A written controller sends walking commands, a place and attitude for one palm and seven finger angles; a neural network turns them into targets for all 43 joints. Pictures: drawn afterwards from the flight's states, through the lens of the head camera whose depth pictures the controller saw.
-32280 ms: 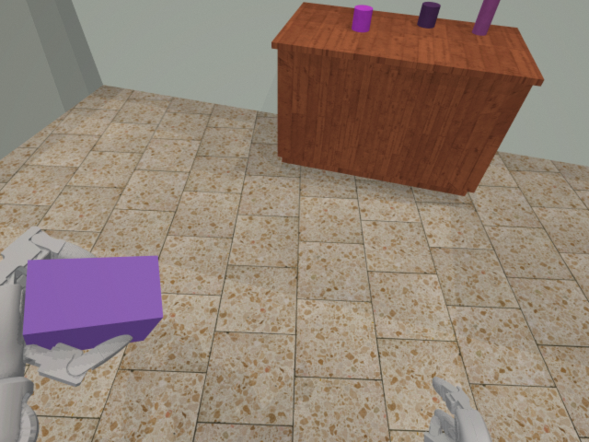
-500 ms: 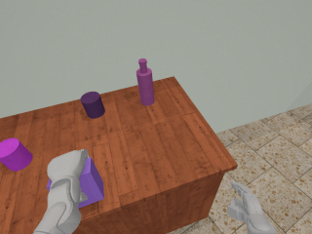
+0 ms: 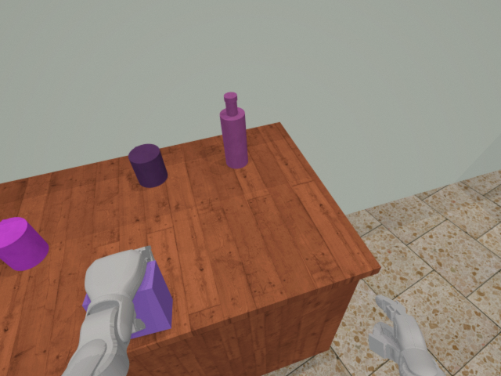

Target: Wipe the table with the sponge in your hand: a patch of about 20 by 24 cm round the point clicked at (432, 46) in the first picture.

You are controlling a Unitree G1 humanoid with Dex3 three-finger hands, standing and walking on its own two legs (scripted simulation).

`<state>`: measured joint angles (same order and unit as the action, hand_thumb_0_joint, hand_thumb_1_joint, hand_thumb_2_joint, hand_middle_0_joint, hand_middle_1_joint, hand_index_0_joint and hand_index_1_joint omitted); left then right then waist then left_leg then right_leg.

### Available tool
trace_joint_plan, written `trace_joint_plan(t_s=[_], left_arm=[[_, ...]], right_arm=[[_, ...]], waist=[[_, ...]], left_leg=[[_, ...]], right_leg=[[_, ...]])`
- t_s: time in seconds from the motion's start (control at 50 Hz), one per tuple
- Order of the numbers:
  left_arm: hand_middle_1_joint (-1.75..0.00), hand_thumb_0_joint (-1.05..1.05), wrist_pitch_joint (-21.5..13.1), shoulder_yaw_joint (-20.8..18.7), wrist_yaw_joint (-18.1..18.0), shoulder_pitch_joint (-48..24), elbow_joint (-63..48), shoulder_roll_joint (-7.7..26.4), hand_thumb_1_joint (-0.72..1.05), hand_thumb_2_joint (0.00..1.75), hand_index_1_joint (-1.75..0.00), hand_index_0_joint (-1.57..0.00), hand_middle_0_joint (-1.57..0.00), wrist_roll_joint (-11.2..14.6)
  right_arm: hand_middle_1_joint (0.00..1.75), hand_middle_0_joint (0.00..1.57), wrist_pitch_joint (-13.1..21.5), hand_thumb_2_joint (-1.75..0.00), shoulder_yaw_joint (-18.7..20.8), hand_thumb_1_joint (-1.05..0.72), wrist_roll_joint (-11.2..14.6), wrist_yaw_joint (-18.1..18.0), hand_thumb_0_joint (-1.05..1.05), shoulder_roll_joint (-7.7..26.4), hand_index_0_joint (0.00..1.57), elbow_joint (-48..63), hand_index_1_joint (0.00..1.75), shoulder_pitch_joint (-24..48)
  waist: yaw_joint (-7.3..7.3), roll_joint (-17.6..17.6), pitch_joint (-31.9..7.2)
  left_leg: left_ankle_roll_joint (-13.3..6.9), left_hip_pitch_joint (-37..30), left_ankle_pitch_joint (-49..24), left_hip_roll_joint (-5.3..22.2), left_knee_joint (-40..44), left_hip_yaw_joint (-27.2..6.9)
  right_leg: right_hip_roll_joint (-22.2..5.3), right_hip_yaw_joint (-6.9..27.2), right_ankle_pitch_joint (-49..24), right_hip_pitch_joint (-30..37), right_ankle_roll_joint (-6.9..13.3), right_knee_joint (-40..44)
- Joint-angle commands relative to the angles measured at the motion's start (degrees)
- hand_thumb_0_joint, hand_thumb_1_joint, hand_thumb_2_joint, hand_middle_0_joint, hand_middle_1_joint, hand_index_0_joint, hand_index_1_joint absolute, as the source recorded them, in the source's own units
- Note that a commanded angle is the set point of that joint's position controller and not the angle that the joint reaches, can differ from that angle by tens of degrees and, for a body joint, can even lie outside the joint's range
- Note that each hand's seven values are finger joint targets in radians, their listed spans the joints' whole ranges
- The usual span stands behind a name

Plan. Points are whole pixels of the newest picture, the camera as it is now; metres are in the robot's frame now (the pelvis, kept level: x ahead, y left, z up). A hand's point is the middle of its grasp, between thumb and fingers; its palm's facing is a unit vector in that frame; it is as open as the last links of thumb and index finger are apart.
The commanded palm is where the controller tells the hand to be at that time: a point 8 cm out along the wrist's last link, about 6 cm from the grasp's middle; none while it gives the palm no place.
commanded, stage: lower the sponge onto the table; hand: left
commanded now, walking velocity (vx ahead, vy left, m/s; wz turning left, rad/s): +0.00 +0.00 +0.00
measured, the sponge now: (135, 308) +0.22 +0.25 -0.04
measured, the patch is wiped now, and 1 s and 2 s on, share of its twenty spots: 0.00 0.10 0.25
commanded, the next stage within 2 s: wipe forward along the first lane in 0.04 s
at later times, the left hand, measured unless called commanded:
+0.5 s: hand (120, 270) +0.26 +0.29 +0.00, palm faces -0.09 -0.07 -0.99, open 10.4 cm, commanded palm +0.25 +0.29 +0.06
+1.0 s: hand (123, 244) +0.32 +0.31 -0.01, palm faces -0.12 -0.04 -0.99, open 10.4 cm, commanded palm +0.30 +0.31 +0.04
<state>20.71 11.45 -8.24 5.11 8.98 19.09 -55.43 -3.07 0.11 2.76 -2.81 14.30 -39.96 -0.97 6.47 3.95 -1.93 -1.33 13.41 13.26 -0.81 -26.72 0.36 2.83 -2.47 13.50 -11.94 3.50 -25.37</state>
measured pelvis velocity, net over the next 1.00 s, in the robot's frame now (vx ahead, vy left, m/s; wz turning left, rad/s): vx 0.00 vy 0.01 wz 0.01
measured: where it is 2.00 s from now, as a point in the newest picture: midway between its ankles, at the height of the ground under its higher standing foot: outside the picture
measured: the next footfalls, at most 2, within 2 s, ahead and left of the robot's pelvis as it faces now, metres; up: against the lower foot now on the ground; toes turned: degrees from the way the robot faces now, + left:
none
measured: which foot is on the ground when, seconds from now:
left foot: down 0.00-1.00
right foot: down 0.00-1.00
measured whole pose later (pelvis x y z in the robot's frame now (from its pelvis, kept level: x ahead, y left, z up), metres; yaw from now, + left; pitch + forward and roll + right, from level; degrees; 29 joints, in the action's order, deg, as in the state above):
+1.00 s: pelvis +0.00 +0.01 -0.01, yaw +1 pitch +7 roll -1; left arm 16.1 4.8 -14.8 -19.1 38.7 22.2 -57.7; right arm -5.9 1.1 4.6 -3.0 14.7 -42.7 -6.6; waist 2.3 2.6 -5.1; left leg -2.4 25.3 14.8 -1.6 -32.6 -0.1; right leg 2.0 -3.0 14.8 -23.1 2.3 -30.4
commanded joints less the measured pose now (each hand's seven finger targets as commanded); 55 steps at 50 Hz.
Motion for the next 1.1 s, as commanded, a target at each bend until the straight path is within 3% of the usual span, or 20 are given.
trace_joint_plan(t_s=[0.0, 0.02, 0.12, 0.16, 0.22, 0.28, 0.3, 0.34, 0.36, 0.4, 0.48, 0.5, 0.52, 0.6, 0.68, 0.76, 0.86, 0.96, 1.0, 1.08], left_arm=[[-1.6, 0.0, -3.1, -12.5, -7.8, -19.5, -12.7, 15.6, 0.1, 1.3, -1.6, -1.2, -1.2, -4.5], [-1.6, 0.0, -2.6, -9.8, -8.3, -19.8, -12.0, 12.1, 0.1, 1.3, -1.6, -1.2, -1.2, -4.2], [-1.6, 0.0, 2.7, -7.6, -8.0, -14.7, -4.1, 8.2, 0.1, 1.3, -1.6, -1.2, -1.2, -0.4], [-1.6, 0.0, 3.9, -5.5, -6.6, -17.2, -2.6, 7.4, 0.1, 1.3, -1.6, -1.2, -1.2, -0.1], [-1.6, 0.0, 3.7, -5.8, -4.7, -21.5, -1.3, 9.3, 0.1, 1.3, -1.6, -1.2, -1.2, -0.5], [-1.6, 0.0, 0.1, -7.9, -4.4, -25.2, -2.1, 12.4, 0.1, 1.3, -1.6, -1.2, -1.2, -2.1], [-1.6, 0.0, -1.3, -10.9, -4.9, -25.9, -3.1, 15.5, 0.1, 1.3, -1.6, -1.2, -1.2, -2.5], [-1.6, 0.0, -3.8, -11.9, -6.3, -26.3, -2.9, 16.1, 0.1, 1.3, -1.6, -1.2, -1.2, -3.4], [-1.6, 0.0, -4.2, -10.0, -6.7, -25.2, -1.6, 13.3, 0.1, 1.3, -1.6, -1.2, -1.2, -3.4], [-1.6, 0.0, -3.8, -11.8, -7.5, -24.6, 1.3, 14.2, 0.1, 1.3, -1.6, -1.2, -1.2, -2.8], [-1.6, 0.0, -2.1, -9.8, -7.9, -26.1, 6.8, 12.2, 0.1, 1.3, -1.6, -1.2, -1.2, -1.4], [-1.6, 0.0, -1.8, -11.0, -7.9, -28.2, 7.6, 13.7, 0.1, 1.3, -1.6, -1.2, -1.2, -1.3], [-1.6, 0.0, -1.9, -9.1, -7.7, -29.5, 7.5, 12.1, 0.1, 1.3, -1.6, -1.2, -1.2, -1.2], [-1.6, 0.0, -3.3, -11.1, -8.0, -33.7, 8.7, 15.5, 0.1, 1.3, -1.6, -1.2, -1.2, -2.7], [-1.6, 0.0, -3.1, -10.3, -8.1, -30.3, 14.0, 13.8, 0.1, 1.3, -1.6, -1.2, -1.2, -2.9], [-1.6, 0.0, -3.1, -11.1, -8.2, -31.9, 16.6, 14.4, 0.1, 1.3, -1.6, -1.2, -1.2, -2.0], [-1.6, 0.0, -3.5, -9.5, -8.4, -37.6, 20.8, 14.2, 0.1, 1.3, -1.6, -1.2, -1.2, -4.2], [-1.6, 0.0, -4.0, -10.9, -8.6, -39.8, 26.4, 16.0, 0.1, 1.3, -1.6, -1.2, -1.2, -4.0], [-1.6, 0.0, -4.2, -13.1, -8.6, -40.5, 29.0, 18.6, 0.1, 1.3, -1.6, -1.2, -1.2, -4.2], [-1.6, 0.0, -4.7, -11.2, -8.5, -41.5, 32.4, 17.0, 0.1, 1.3, -1.6, -1.2, -1.2, -4.6]], right_arm=[[0.3, 0.2, 3.8, -0.9, 2.0, -0.9, -0.1, -0.7, 0.0, 6.0, 0.2, 8.2, 0.3, 9.9], [0.3, 0.2, 3.9, -0.9, 2.0, -0.9, 0.2, -0.6, 0.0, 5.5, 0.2, 8.5, 0.3, 10.3], [0.3, 0.2, 3.1, -0.9, 2.0, -0.9, 1.6, -0.3, 0.0, 6.2, 0.2, 8.5, 0.3, 11.6], [0.3, 0.2, 2.7, -0.9, 1.7, -0.9, 1.7, -0.5, 0.0, 6.5, 0.2, 8.5, 0.3, 12.0], [0.3, 0.2, 2.1, -0.9, 1.6, -0.9, 1.7, -0.8, 0.0, 6.9, 0.2, 8.5, 0.3, 10.7], [0.3, 0.2, 2.4, -0.9, 1.8, -0.9, 1.1, -1.2, 0.0, 6.7, 0.2, 8.1, 0.3, 9.3], [0.3, 0.2, 2.6, -0.9, 2.1, -0.9, 0.8, -1.3, 0.0, 7.0, 0.2, 7.8, 0.3, 8.4], [0.3, 0.2, 3.0, -0.9, 2.3, -0.9, 0.6, -1.4, 0.0, 6.5, 0.2, 7.5, 0.3, 7.5], [0.3, 0.2, 3.1, -0.9, 2.3, -0.9, 0.5, -1.4, 0.0, 6.3, 0.2, 7.4, 0.3, 7.0], [0.3, 0.2, 2.9, -0.9, 2.7, -0.9, 0.9, -1.2, 0.0, 6.8, 0.2, 6.8, 0.3, 6.2], [0.3, 0.2, 2.4, -0.9, 2.7, -0.9, 1.7, -1.1, 0.0, 7.3, 0.2, 6.7, 0.3, 6.1], [0.3, 0.2, 2.1, -0.9, 2.6, -0.9, 1.8, -1.2, 0.0, 7.7, 0.2, 6.4, 0.3, 6.0], [0.3, 0.2, 2.1, -0.9, 2.7, -0.9, 1.9, -1.2, 0.0, 7.5, 0.2, 6.8, 0.3, 5.5], [0.3, 0.2, 1.8, -0.9, 3.0, -0.9, 1.5, -1.3, 0.0, 7.8, 0.2, 6.2, 0.3, 4.1], [0.3, 0.2, 1.2, -0.9, 3.1, -0.9, 1.6, -0.9, 0.0, 8.0, 0.2, 5.9, 0.3, 2.7], [0.3, 0.2, 0.7, -0.9, 3.2, -0.9, 1.9, -0.8, 0.0, 8.3, 0.2, 6.0, 0.3, 2.2], [0.3, 0.2, 0.1, -0.9, 3.2, -0.9, 1.8, -0.7, 0.0, 8.4, 0.2, 5.3, 0.3, 0.6], [0.3, 0.2, -0.6, -0.9, 3.3, -0.9, 1.9, -0.8, 0.0, 8.8, 0.2, 4.7, 0.3, -1.3], [0.3, 0.2, -1.1, -0.9, 3.3, -0.9, 1.9, -0.8, 0.0, 9.2, 0.2, 4.3, 0.3, -2.1], [0.3, 0.2, -1.5, -0.9, 3.3, -0.9, 1.9, -0.5, 0.0, 9.1, 0.2, 4.6, 0.3, -3.4]], waist=[[0.07, 2.4, -12.1], [-0.32, 1.6, -11.8], [-0.22, -3.8, -11.0], [-1.01, -5.8, -10.4], [-1.99, -5.1, -10.9], [-2.05, -3.1, -13.5], [-1.75, -1.9, -14.7], [-1.63, 0.8, -15.6], [-1.87, 0.9, -14.9], [-1.96, -0.7, -13.1], [-2.68, -4.3, -12.0], [-2.91, -3.7, -11.8], [-3.25, -3.1, -12.8], [-3.66, -1.9, -15.9], [-3.55, -3.8, -15.7], [-3.78, -4.7, -15.0], [-4.97, -3.6, -13.8], [-5.5, -4.6, -15.8], [-5.51, -5.0, -16.2], [-5.89, -5.1, -15.9]], left_leg=[[-1.1, -6.6, -11.3, -0.8, 1.7, -5.6], [-1.1, -6.0, -11.2, -0.8, 1.7, -5.0], [-1.0, -3.8, -9.0, -0.5, 2.9, -4.4], [-1.2, -3.2, -8.4, -0.8, 2.7, -4.2], [-1.7, -2.7, -7.5, -1.1, 2.2, -4.1], [-2.0, -2.9, -8.3, -1.4, 1.1, -4.0], [-1.9, -3.3, -9.0, -1.3, 1.0, -4.5], [-1.8, -3.6, -10.2, -1.3, 0.2, -4.3], [-1.6, -3.3, -10.4, -1.2, 0.1, -4.3], [-1.4, -2.1, -9.3, -1.0, 0.3, -4.5], [-1.3, 0.1, -7.1, -0.7, 0.5, -4.1], [-1.2, 0.3, -6.4, -0.8, 0.8, -4.5], [-1.3, 0.4, -6.3, -0.6, 0.7, -4.1], [-1.6, -0.1, -8.1, -0.7, -0.5, -4.3], [-1.4, 2.1, -8.8, -0.6, -1.3, -4.0], [-1.5, 3.4, -8.3, -0.4, -1.4, -3.9], [-1.5, 3.9, -6.5, -0.2, -1.9, -4.1], [-1.6, 5.6, -6.3, -0.2, -3.1, -3.5], [-1.4, 6.7, -6.6, -0.2, -3.3, -3.8], [-1.5, 8.1, -6.5, -0.1, -4.1, -3.5]], right_leg=[[-0.9, 9.1, -9.4, 0.0, 2.0, 4.1], [-1.1, 8.1, -9.4, -0.3, 1.7, 3.6], [-1.5, 6.8, -7.2, 0.5, 0.8, 4.3], [-1.8, 6.9, -7.8, 0.2, 0.4, 4.6], [-1.8, 6.8, -7.6, 0.0, 0.4, 4.2], [-1.9, 7.2, -9.6, 0.6, 0.5, 3.2], [-1.6, 7.5, -10.3, 1.1, 0.9, 2.7], [-1.6, 7.4, -11.4, 0.6, 1.1, 1.9], [-1.6, 7.0, -11.5, -0.4, 1.1, 1.8], [-1.3, 7.4, -10.3, -1.6, 1.1, 2.3], [-1.7, 6.1, -7.8, -2.9, 0.4, 2.5], [-1.5, 6.5, -6.8, -3.3, 0.6, 2.4], [-1.6, 5.3, -6.4, -3.3, 0.4, 1.8], [-1.7, 5.7, -8.9, -2.9, 0.6, 0.7], [-1.8, 5.2, -10.8, -3.1, 0.4, 0.2], [-2.0, 4.7, -10.6, -3.6, 0.2, 0.0], [-1.8, 4.0, -6.7, -7.5, 0.3, -0.2], [-1.9, 4.1, -7.8, -7.3, 0.1, -0.8], [-1.9, 4.1, -8.2, -7.1, 0.1, -1.4], [-1.9, 3.7, -8.5, -8.5, 0.0, -1.7]])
